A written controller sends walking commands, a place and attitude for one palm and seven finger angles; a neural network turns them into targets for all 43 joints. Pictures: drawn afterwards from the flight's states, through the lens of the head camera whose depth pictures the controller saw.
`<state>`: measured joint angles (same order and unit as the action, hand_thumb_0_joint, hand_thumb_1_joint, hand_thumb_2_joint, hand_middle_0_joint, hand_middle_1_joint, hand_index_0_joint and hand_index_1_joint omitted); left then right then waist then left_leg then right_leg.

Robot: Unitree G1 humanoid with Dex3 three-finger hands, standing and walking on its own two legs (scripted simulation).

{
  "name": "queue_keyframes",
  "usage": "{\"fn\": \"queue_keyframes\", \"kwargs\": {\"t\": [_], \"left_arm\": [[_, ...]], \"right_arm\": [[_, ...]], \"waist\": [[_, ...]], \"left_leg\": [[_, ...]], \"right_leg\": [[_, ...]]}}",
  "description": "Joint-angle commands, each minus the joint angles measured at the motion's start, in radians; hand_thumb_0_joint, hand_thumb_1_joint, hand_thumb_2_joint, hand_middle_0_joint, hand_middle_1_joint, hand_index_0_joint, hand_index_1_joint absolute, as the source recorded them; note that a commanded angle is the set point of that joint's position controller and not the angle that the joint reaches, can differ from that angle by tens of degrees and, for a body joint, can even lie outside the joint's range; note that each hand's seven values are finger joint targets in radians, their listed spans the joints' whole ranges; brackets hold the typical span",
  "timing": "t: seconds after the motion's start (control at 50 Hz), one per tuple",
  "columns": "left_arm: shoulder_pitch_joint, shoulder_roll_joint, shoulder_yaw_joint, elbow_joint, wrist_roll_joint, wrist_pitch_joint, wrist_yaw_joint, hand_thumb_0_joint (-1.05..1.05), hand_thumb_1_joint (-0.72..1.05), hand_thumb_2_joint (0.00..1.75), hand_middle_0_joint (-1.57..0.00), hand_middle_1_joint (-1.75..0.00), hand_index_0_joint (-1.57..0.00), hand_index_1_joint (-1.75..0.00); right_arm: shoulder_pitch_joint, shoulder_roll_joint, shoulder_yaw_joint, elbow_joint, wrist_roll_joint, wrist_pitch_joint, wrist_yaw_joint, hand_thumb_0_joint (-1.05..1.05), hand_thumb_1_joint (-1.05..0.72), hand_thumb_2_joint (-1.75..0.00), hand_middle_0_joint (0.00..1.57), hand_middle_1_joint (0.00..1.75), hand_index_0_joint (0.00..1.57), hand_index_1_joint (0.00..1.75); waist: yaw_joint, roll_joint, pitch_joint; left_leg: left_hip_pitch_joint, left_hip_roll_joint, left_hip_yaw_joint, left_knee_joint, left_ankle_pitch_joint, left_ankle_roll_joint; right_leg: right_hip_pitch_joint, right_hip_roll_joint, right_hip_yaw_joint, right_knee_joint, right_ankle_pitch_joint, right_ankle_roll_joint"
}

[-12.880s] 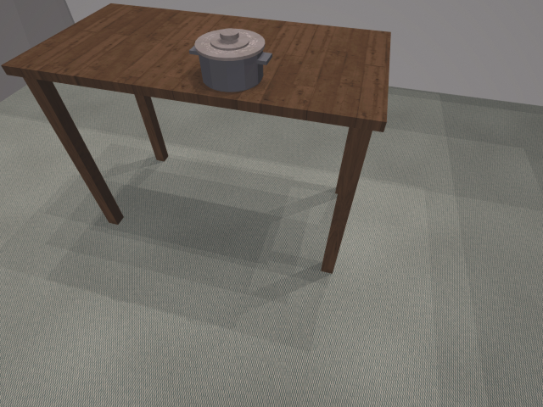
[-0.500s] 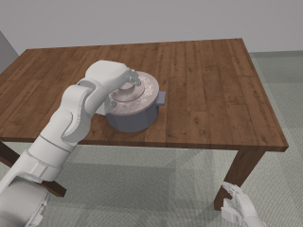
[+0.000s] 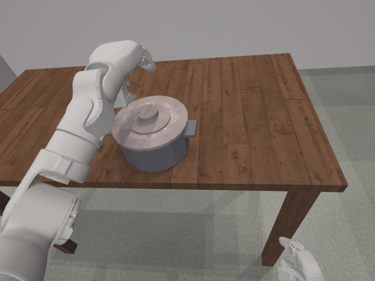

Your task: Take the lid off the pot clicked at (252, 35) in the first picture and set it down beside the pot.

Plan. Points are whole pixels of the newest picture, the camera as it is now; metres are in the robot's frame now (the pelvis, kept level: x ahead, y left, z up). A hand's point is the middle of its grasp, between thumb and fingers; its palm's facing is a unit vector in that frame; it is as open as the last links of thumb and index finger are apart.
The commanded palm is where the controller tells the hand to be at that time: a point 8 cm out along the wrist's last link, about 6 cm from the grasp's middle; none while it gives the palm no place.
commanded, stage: move the open hand above the knob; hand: left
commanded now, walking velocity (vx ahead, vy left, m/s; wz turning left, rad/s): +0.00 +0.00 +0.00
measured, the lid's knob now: (147, 113) +0.46 +0.11 +0.13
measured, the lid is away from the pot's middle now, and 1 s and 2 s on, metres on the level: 0.00 0.00 0.00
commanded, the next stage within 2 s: none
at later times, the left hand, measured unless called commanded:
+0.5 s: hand (142, 101) +0.41 +0.10 +0.20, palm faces -0.13 +0.03 -0.99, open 9.9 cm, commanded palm +0.40 +0.12 +0.27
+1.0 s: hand (136, 92) +0.44 +0.11 +0.21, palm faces -0.12 -0.05 -0.99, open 10.0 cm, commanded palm +0.40 +0.12 +0.27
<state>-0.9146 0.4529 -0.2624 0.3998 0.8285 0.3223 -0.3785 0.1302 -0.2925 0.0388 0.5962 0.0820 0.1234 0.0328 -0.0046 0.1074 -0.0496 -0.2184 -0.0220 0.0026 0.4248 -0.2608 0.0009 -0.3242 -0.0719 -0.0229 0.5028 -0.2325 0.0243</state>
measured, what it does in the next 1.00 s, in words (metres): stands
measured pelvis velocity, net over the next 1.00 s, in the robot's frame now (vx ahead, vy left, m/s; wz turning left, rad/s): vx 0.00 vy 0.00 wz -0.01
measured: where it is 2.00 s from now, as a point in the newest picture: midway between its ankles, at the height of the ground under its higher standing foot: outside the picture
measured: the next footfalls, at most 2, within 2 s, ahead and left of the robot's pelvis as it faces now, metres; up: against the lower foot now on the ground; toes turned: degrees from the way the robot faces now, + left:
none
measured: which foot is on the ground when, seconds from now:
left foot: down 0.00-1.00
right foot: down 0.00-1.00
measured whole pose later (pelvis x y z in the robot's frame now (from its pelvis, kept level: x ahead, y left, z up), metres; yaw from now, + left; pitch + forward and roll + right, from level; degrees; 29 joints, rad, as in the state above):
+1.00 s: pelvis +0.00 +0.00 +0.00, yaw -1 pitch +3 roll +2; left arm -0.92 0.42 -0.29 0.47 0.86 0.33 -0.39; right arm 0.15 -0.29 0.04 0.59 0.08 0.14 0.03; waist -0.01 0.10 -0.04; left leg -0.21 -0.03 0.01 0.42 -0.26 0.01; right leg -0.33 -0.07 -0.01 0.50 -0.23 0.03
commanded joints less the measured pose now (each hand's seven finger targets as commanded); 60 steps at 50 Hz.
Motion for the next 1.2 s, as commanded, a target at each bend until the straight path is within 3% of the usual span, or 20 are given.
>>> {"fn": "queue_keyframes", "kwargs": {"t": [0.0,0.06,0.1,0.18,0.22,0.3,0.42,0.5,0.54,0.6,0.64,0.68,0.72,0.74,0.84,0.92,0.96,1.04,1.1,1.18], "left_arm": [[-0.247,0.065,0.009,-0.194,0.020,-0.009,-0.017,0.00,-0.34,1.58,-0.86,-0.08,-0.86,-0.08],[-0.639,0.314,0.145,-0.415,0.059,-0.034,-0.004,0.00,-0.34,1.58,-0.86,-0.08,-0.86,-0.08],[-0.711,0.441,0.250,-0.374,0.052,-0.034,0.018,0.00,-0.34,1.58,-0.86,-0.08,-0.86,-0.08],[-0.492,0.256,0.152,-0.043,0.029,-0.001,0.024,0.00,-0.34,1.58,-0.86,-0.08,-0.86,-0.08],[-0.303,0.154,0.104,0.037,0.019,-0.001,0.009,0.00,-0.34,1.58,-0.86,-0.08,-0.86,-0.08],[-0.284,-0.018,-0.056,-0.154,0.017,-0.010,-0.030,0.00,-0.34,1.58,-0.86,-0.08,-0.86,-0.08],[-0.795,0.368,0.186,-0.370,0.048,-0.039,0.023,0.00,-0.34,1.58,-0.86,-0.08,-0.86,-0.08],[-0.469,0.238,0.170,-0.014,0.013,-0.013,0.049,0.00,-0.34,1.58,-0.86,-0.08,-0.86,-0.08],[-0.319,0.110,0.076,0.101,0.025,-0.002,0.035,0.00,-0.34,1.58,-0.86,-0.08,-0.86,-0.08],[-0.240,-0.060,-0.064,-0.050,0.016,-0.011,0.007,0.00,-0.34,1.58,-0.86,-0.08,-0.86,-0.08],[-0.392,0.005,-0.051,-0.202,0.036,-0.017,0.000,0.00,-0.34,1.58,-0.86,-0.08,-0.86,-0.08],[-0.633,0.163,0.032,-0.342,0.054,-0.032,0.016,0.00,-0.34,1.58,-0.86,-0.08,-0.86,-0.08],[-0.805,0.334,0.153,-0.373,0.060,-0.043,0.046,0.00,-0.34,1.58,-0.86,-0.08,-0.86,-0.08],[-0.788,0.353,0.182,-0.283,0.061,-0.035,0.056,0.00,-0.34,1.58,-0.86,-0.08,-0.86,-0.08],[-0.426,0.151,0.101,0.064,0.025,-0.007,0.054,0.00,-0.34,1.58,-0.86,-0.08,-0.86,-0.08],[-0.251,0.039,0.012,-0.043,0.031,-0.005,0.007,0.00,-0.34,1.58,-0.86,-0.08,-0.86,-0.08],[-0.381,0.087,0.015,-0.190,0.044,-0.010,-0.005,0.00,-0.34,1.58,-0.86,-0.08,-0.86,-0.08],[-0.715,0.350,0.176,-0.336,0.062,-0.030,0.012,0.00,-0.34,1.58,-0.86,-0.08,-0.86,-0.08],[-0.608,0.352,0.213,-0.249,0.033,-0.020,0.019,0.00,-0.34,1.58,-0.86,-0.08,-0.86,-0.08],[-0.270,0.081,0.044,-0.025,0.013,0.014,-0.014,0.00,-0.34,1.58,-0.86,-0.08,-0.86,-0.08]], "right_arm": [[-0.167,-0.090,-0.044,-0.204,0.011,-0.008,0.018,0.00,-0.90,-0.90,0.20,0.30,0.20,0.30],[-0.159,-0.071,-0.038,-0.207,-0.003,-0.042,-0.012,0.00,-0.90,-0.90,0.20,0.30,0.20,0.30],[-0.125,-0.079,-0.039,-0.167,-0.013,-0.067,-0.031,0.00,-0.90,-0.90,0.20,0.30,0.20,0.30],[-0.090,-0.068,-0.023,-0.116,-0.011,-0.069,-0.040,0.00,-0.90,-0.90,0.20,0.30,0.20,0.30],[-0.106,-0.079,-0.027,-0.137,-0.007,-0.056,-0.025,0.00,-0.90,-0.90,0.20,0.30,0.20,0.30],[-0.158,-0.077,-0.044,-0.204,0.009,-0.029,0.011,0.00,-0.90,-0.90,0.20,0.30,0.20,0.30],[-0.099,-0.064,-0.038,-0.159,-0.011,-0.092,-0.030,0.00,-0.90,-0.90,0.20,0.30,0.20,0.30],[-0.076,-0.075,-0.032,-0.104,-0.013,-0.082,-0.036,0.00,-0.90,-0.90,0.20,0.30,0.20,0.30],[-0.096,-0.078,-0.024,-0.118,-0.008,-0.054,-0.022,0.00,-0.90,-0.90,0.20,0.30,0.20,0.30],[-0.148,-0.077,-0.038,-0.190,0.005,-0.030,0.012,0.00,-0.90,-0.90,0.20,0.30,0.20,0.30],[-0.165,-0.073,-0.041,-0.206,0.003,-0.018,0.014,0.00,-0.90,-0.90,0.20,0.30,0.20,0.30],[-0.164,-0.063,-0.040,-0.208,0.000,-0.040,0.001,0.00,-0.90,-0.90,0.20,0.30,0.20,0.30],[-0.123,-0.061,-0.037,-0.174,-0.011,-0.075,-0.023,0.00,-0.90,-0.90,0.20,0.30,0.20,0.30],[-0.107,-0.061,-0.035,-0.147,-0.012,-0.087,-0.038,0.00,-0.90,-0.90,0.20,0.30,0.20,0.30],[-0.099,-0.071,-0.022,-0.112,-0.013,-0.063,-0.039,0.00,-0.90,-0.90,0.20,0.30,0.20,0.30],[-0.151,-0.083,-0.032,-0.187,0.000,-0.027,-0.003,0.00,-0.90,-0.90,0.20,0.30,0.20,0.30],[-0.164,-0.076,-0.036,-0.210,0.002,-0.019,-0.002,0.00,-0.90,-0.90,0.20,0.30,0.20,0.30],[-0.129,-0.067,-0.037,-0.181,-0.008,-0.066,-0.035,0.00,-0.90,-0.90,0.20,0.30,0.20,0.30],[-0.101,-0.074,-0.039,-0.149,-0.009,-0.087,-0.041,0.00,-0.90,-0.90,0.20,0.30,0.20,0.30],[-0.118,-0.075,-0.030,-0.151,0.002,-0.053,-0.010,0.00,-0.90,-0.90,0.20,0.30,0.20,0.30]], "waist": [[-0.014,-0.242,-0.291],[-0.009,-0.127,-0.454],[-0.003,-0.079,-0.476],[0.006,-0.181,-0.291],[0.015,-0.203,-0.255],[-0.014,-0.191,-0.291],[-0.015,-0.076,-0.481],[0.011,-0.171,-0.280],[0.012,-0.223,-0.185],[-0.002,-0.196,-0.244],[-0.014,-0.176,-0.335],[-0.019,-0.104,-0.432],[-0.017,-0.077,-0.489],[-0.014,-0.103,-0.458],[0.011,-0.220,-0.245],[0.011,-0.216,-0.304],[-0.003,-0.200,-0.369],[-0.011,-0.122,-0.465],[0.006,-0.111,-0.451],[0.005,-0.222,-0.230]], "left_leg": [[0.004,-0.026,0.054,0.000,0.268,0.048],[0.076,-0.047,0.021,-0.003,0.322,0.062],[0.094,-0.046,0.008,0.002,0.338,0.063],[0.012,-0.033,0.022,-0.041,0.297,0.040],[-0.011,-0.029,0.037,-0.042,0.272,0.035],[0.042,-0.025,0.038,-0.015,0.275,0.045],[0.135,-0.041,-0.016,-0.022,0.313,0.056],[0.026,-0.028,0.008,-0.049,0.280,0.038],[-0.029,-0.019,0.028,-0.064,0.212,0.026],[0.021,-0.017,0.032,-0.035,0.252,0.033],[0.060,-0.020,0.028,-0.026,0.257,0.043],[0.104,-0.032,0.009,-0.019,0.283,0.052],[0.121,-0.039,-0.008,-0.023,0.287,0.056],[0.101,-0.039,-0.006,-0.023,0.298,0.057],[-0.013,-0.027,0.026,-0.058,0.236,0.035],[0.003,-0.023,0.050,-0.034,0.279,0.038],[0.032,-0.031,0.044,-0.016,0.300,0.052],[0.086,-0.047,0.013,-0.010,0.328,0.067],[0.089,-0.044,0.004,-0.005,0.394,0.060],[0.000,-0.027,0.030,-0.029,0.314,0.039]], "right_leg": [[0.218,0.046,-0.041,-0.023,0.334,-0.044],[0.307,0.047,-0.014,0.009,0.378,-0.049],[0.322,0.052,-0.007,0.006,0.392,-0.053],[0.248,0.053,-0.033,-0.017,0.340,-0.049],[0.218,0.049,-0.041,-0.020,0.299,-0.048],[0.181,0.050,-0.049,-0.021,0.283,-0.053],[0.279,0.068,-0.022,-0.003,0.307,-0.059],[0.220,0.061,-0.042,-0.025,0.277,-0.060],[0.162,0.055,-0.055,-0.034,0.206,-0.054],[0.154,0.051,-0.057,-0.023,0.234,-0.059],[0.186,0.053,-0.050,-0.020,0.242,-0.057],[0.234,0.056,-0.032,-0.004,0.270,-0.060],[0.279,0.064,-0.019,-0.003,0.289,-0.060],[0.281,0.065,-0.020,-0.002,0.306,-0.061],[0.205,0.050,-0.042,-0.027,0.257,-0.053],[0.239,0.043,-0.040,-0.019,0.315,-0.049],[0.266,0.041,-0.030,-0.014,0.351,-0.049],[0.321,0.052,-0.008,0.000,0.390,-0.052],[0.326,0.053,-0.014,0.002,0.440,-0.056],[0.203,0.050,-0.049,-0.023,0.354,-0.047]]}}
